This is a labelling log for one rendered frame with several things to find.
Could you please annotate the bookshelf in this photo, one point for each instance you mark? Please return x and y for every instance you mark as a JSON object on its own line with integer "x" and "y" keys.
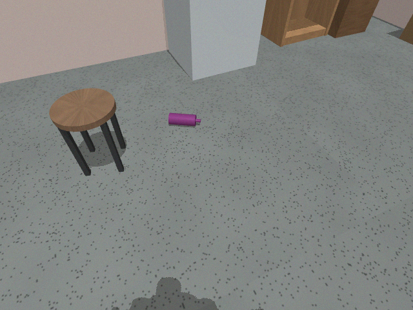
{"x": 291, "y": 21}

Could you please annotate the stool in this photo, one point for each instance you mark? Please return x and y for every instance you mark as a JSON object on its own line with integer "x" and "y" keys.
{"x": 86, "y": 109}

